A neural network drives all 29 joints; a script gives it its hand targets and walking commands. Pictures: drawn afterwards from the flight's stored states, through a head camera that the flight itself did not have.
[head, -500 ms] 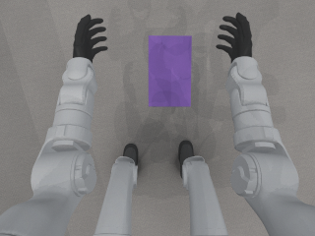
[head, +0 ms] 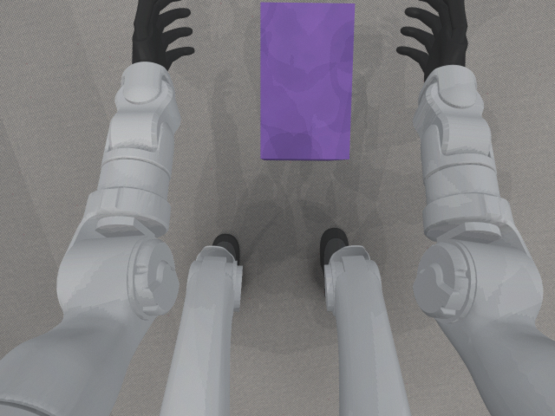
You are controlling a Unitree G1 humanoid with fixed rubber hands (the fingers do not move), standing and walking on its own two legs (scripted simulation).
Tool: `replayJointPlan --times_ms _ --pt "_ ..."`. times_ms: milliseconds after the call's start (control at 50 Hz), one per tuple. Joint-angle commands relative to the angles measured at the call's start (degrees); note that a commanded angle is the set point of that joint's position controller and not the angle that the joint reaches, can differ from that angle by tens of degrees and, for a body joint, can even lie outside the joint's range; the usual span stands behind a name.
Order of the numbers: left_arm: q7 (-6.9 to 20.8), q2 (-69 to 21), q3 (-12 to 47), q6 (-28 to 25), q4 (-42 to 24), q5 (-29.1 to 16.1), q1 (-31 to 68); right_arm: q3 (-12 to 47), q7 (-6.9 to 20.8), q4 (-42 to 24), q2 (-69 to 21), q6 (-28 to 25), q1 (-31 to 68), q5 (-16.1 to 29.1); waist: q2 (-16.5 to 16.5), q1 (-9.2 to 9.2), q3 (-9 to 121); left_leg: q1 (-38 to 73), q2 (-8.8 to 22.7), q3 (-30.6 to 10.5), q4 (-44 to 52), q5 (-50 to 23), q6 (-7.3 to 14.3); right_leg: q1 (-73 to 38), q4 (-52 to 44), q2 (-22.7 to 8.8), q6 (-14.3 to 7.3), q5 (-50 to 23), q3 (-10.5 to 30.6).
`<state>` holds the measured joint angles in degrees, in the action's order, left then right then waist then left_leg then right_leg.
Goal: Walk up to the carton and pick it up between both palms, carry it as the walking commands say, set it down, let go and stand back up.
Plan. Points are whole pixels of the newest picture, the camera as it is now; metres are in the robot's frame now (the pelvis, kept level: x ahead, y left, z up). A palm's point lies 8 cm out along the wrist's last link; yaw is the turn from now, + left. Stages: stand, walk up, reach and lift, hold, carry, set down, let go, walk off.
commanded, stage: reach and lift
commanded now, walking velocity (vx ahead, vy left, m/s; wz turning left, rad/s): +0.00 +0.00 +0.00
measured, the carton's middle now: (301, 95) +0.54 -0.04 -0.47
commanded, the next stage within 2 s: none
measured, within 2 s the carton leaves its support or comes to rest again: neither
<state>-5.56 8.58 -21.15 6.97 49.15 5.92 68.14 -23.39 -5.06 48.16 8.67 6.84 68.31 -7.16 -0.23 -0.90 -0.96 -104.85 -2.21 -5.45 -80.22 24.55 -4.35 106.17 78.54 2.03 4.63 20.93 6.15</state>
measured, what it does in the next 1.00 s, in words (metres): lowers itself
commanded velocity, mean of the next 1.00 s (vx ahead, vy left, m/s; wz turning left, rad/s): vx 0.00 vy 0.00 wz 0.00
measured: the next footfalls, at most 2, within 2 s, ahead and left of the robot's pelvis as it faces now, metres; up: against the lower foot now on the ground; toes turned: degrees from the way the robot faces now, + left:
none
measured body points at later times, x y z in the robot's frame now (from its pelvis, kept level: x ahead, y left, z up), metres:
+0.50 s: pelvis -0.04 +0.00 -0.13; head +0.35 +0.00 +0.09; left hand +0.53 +0.15 -0.33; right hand +0.52 -0.19 -0.32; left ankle +0.08 +0.15 -0.55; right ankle +0.09 -0.15 -0.55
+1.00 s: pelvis -0.03 +0.00 -0.20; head +0.36 +0.01 +0.00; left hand +0.52 +0.15 -0.43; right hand +0.51 -0.18 -0.42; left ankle +0.08 +0.14 -0.55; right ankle +0.09 -0.14 -0.55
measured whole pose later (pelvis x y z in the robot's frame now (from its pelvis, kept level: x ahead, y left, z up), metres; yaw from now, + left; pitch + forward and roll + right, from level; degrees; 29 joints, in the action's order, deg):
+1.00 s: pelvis -0.03 +0.00 -0.20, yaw +0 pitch +35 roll -1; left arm -7.3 18.5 -3.6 2.3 67.7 -10.7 88.6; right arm -8.0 -6.4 66.3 19.9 2.4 87.0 10.4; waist 0.0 -1.5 -29.9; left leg -125.2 -3.9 -5.7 -124.8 34.6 -5.6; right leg 126.1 122.7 2.2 6.1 31.7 5.1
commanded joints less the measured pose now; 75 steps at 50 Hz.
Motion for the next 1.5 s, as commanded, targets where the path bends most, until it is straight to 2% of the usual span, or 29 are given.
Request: replayJointPlan --times_ms 0,60,80,140,180,240,260,300,320,380,400,440,520,580,720,740,760,800,820,860,920,1000,1140,1220,1240,1320,1380,1400,1480 --pt "-1.24 10.47 5.57 -1.11 -6.44 -6.9 22.35 6.93 -2.36 -7.74 8.62 -0.64 21.59 4.93 -2.88 -1.15 78.85 30.47 -4.37 13.13 -5.13 -15.15 -0.03 -43.91 6.8 3.48 1.37 -16.47 -12.8" --pt "-2.49 12.82 7.01 0.63 -8.66 -7.6 26.76 6.31 -3.14 -12.52 13.04 0.64 26.96 7.07 -1.79 0.1 83.45 34.4 -4.04 12.86 -5.62 -9.73 -0.35 -39.66 8.56 4.02 0.71 -9.69 -15.24" --pt "-2.45 12.55 6.67 0.39 -5.78 -7.89 24.4 7.63 -3.65 -10.39 13.83 0.85 25.79 8.5 4.26 2.61 81.28 32.37 -4.4 14.97 -8.1 -9.56 -0.82 -36.04 8.57 3.81 -0.36 -6.63 -13.25" --pt "-3.61 15.4 6.81 -1.23 -16.43 -10.36 32.29 9.95 -4.71 -14.91 12.13 0.36 25.78 10.07 0.17 0.11 94.05 36.27 -4.56 14.05 -13.11 -19.14 -0.18 -43.16 13.16 3.87 0.11 -18.9 -13.16" --pt "-3.07 17.23 6.79 -1.45 -3.37 -9.87 29.39 11.63 -4.09 -6.61 10.32 0.26 28.13 11.93 -1.17 2.4 77.68 23.94 -3.49 14.04 -13.47 -11.54 0.67 -36.88 14.1 3.55 0.06 -13.3 -11.93" --pt "-3.09 12.86 13.06 -1.75 -11.7 -15.35 34.78 11.77 -4.55 -15.21 16.09 -1.46 34.2 13.76 -3.75 -3.31 93.11 31.58 -3.26 11.96 -18.19 -18.29 0.98 -43.4 20.01 3.27 -0.15 -20.15 -12.97" --pt "-3.66 16.03 13.04 -1.39 -2.56 -14.99 34.41 12.97 -4.74 -5.54 15.48 -0.68 32.53 14.78 1.23 -0.19 81.14 28.12 -2.8 14.33 -19.43 -15.43 0.32 -34.7 19.59 2.31 -0.14 -13.59 -12.35" --pt "-4.12 16.79 13.51 -1.66 -4.6 -14.77 32.88 12.07 -5.42 -5.76 18.92 -1.23 31.62 13.38 0.06 -2.7 89.97 31.64 -3.03 13.19 -21.11 -16.12 0.25 -39.23 21.79 2.3 0.04 -16.4 -13.66" --pt "-4.99 19.26 12.7 -2.15 -12.85 -13.94 34.36 13.11 -5.61 -12.93 17.64 -1.31 31.97 15.87 2.04 -0.08 100.77 40.76 -3.27 12.91 -23.2 -23.22 -0.09 -42.23 23.81 2.38 -0.55 -21.71 -13.82" --pt "-5.33 15.85 15.04 -1.68 -5.6 -15.31 34.3 10.79 -4.94 -1.99 19.81 -0.87 28.6 14.71 6.01 -4.23 86.67 39.51 -2.82 12.02 -23.21 -21.84 -0.47 -30.36 24.79 2.46 -0.92 -16.42 -14.27" --pt "-4.68 18.29 12.97 -0.96 3.96 -13.61 32.38 14.08 -3.96 2.1 16.82 -0.51 31.1 15.68 1.08 -0.75 73.34 25.3 -1.67 13.3 -24.07 -13.78 0.03 -27.71 24.59 1.63 0.19 -11.31 -13.68" --pt "-4.15 16.14 13.45 -1.72 -5.38 -14.11 37.98 11.07 -3.31 -1.46 18.63 -1.59 33.77 14.61 3.32 -3.15 77.65 31.37 -2.4 11.41 -24.23 -13.74 -0.41 -27.17 26.31 1.7 -0.92 -9.44 -13.47" --pt "-4.05 17.42 14.88 -3.2 -5.18 -16.04 41.35 15.93 -2.72 -6.8 17.02 -3.45 42.65 17.83 -1.62 1.25 77.7 25.45 -1.96 11.68 -27.65 -16.78 1.03 -29.26 29.99 1.29 0.0 -14.46 -12.95" --pt "-3.25 20.94 13.51 -3.2 8.97 -14.36 41.87 16.89 -2.01 5.44 16.36 -2.42 43.22 19.86 0.05 4.54 58.89 14.66 -1.52 12.93 -28.4 -5.2 1.02 -21.41 30.36 0.14 0.4 -1.89 -11.0" --pt "-0.75 15.44 16.61 -3.65 13.01 -16.29 39.85 15.01 -2.05 15.61 17.42 -3.22 37.19 14.82 -0.69 -2.52 53.14 10.47 -0.82 11.49 -31.71 -5.53 -0.46 -19.34 32.53 0.03 0.35 -4.67 -11.67" --pt "-0.32 16.64 15.71 -4.76 12.87 -14.66 38.32 15.69 -1.73 15.61 16.86 -3.86 35.61 16.64 1.81 -0.78 53.92 10.9 -0.83 11.82 -32.44 -6.48 -0.88 -18.88 33.89 0.07 0.24 -6.79 -11.24" --pt "-0.61 16.71 16.12 -5.61 10.61 -15.31 38.61 12.87 -2.34 15.11 17.9 -4.77 33.94 14.83 1.74 -4.79 60.08 11.84 -1.11 12.22 -34.32 -7.33 -1.39 -22.94 33.96 0.07 -0.58 -9.6 -11.31" --pt "-0.85 16.12 16.99 -6.36 11.09 -17.39 39.63 16.11 -2.64 8.67 17.93 -6.59 39.88 16.67 -1.36 -2.1 60.82 12.12 -1.18 11.03 -36.99 -14.98 -0.45 -21.18 36.74 -0.27 0.21 -14.95 -11.52" --pt "-1.06 15.19 18.61 -6.62 6.94 -19.68 42.42 14.11 -2.77 7.07 18.98 -7.14 39.1 15.8 -0.83 -5.33 65.83 16.03 -0.83 9.94 -36.15 -16.42 -0.23 -22.96 37.27 0.24 -0.23 -16.46 -12.13" --pt "-0.79 14.14 19.37 -5.95 17.34 -16.88 37.82 15.79 -1.8 12.03 18.62 -6.49 38.05 17.31 3.36 -2.09 56.57 14.96 -0.21 11.15 -37.27 -14.74 -1.3 -16.37 37.66 -0.25 -0.29 -11.06 -12.17" --pt "-2.57 19.51 15.68 -8.18 4.86 -15.73 42.85 14.98 -1.27 5.12 18.75 -7.85 41.57 18.43 2.96 0.99 56.8 12.09 -1.72 10.89 -36.01 -17.44 -0.98 -17.5 38.52 0.69 -0.52 -15.85 -10.17" --pt "-2.89 17.73 17.98 -7.42 9.67 -18.84 39.96 16.26 -1.9 7.58 21.01 -7.64 38.48 18.75 0.19 -2.94 61.11 16.43 -0.86 10.5 -38.33 -20.05 -0.7 -20.03 39.17 0.06 0.06 -17.47 -11.8" --pt "-2.78 18.53 16.99 -6.61 11.05 -17.48 39.0 18.29 -1.12 10.24 18.73 -6.55 36.44 20.1 2.06 1.71 55.53 12.09 -1.21 10.89 -37.11 -13.86 -0.57 -15.72 38.85 -0.35 -0.04 -12.02 -9.81" --pt "-0.82 14.73 19.37 -5.7 12.82 -19.09 37.11 16.12 -0.69 13.89 19.23 -6.05 33.5 18.22 2.63 -4.16 51.49 11.8 -0.96 9.69 -36.91 -10.45 -0.21 -12.98 38.17 -0.25 -0.42 -9.48 -10.91" --pt "-1.51 17.8 17.07 -6.25 8.83 -17.43 39.16 17.31 -1.07 10.44 18.36 -6.83 35.88 18.53 2.25 -1.42 52.89 9.3 -0.83 10.41 -37.35 -9.74 -0.29 -15.05 37.8 -0.18 -0.22 -10.38 -9.99" --pt "-1.52 15.12 20.23 -6.83 4.15 -19.6 43.2 16.27 -2.08 9.74 19.14 -7.46 37.89 17.22 0.79 -4.39 57.15 10.88 -2.12 9.67 -36.5 -13.62 -0.9 -16.84 38.87 0.16 -1.13 -14.69 -11.19" --pt "-1.21 14.98 18.84 -6.0 9.88 -17.55 39.86 18.65 -1.54 8.35 15.64 -6.56 38.93 18.95 1.88 -0.11 52.53 11.63 -1.92 10.2 -36.44 -8.37 -0.04 -13.59 38.3 -0.15 -0.25 -7.49 -10.76" --pt "-1.44 14.18 18.21 -5.72 10.29 -17.78 41.04 16.84 -2.0 9.19 18.0 -7.0 39.25 17.93 1.81 -3.22 53.77 11.24 -1.89 10.39 -37.04 -7.93 -0.68 -16.71 37.41 0.3 -0.55 -7.63 -10.91" --pt "-1.03 12.01 17.54 -5.74 7.83 -15.9 45.67 18.02 -1.21 9.55 13.4 -6.31 42.88 15.48 -0.6 -2.67 49.54 8.03 -1.78 10.55 -35.94 -6.38 -0.7 -16.77 36.88 0.66 -0.31 -8.52 -10.08"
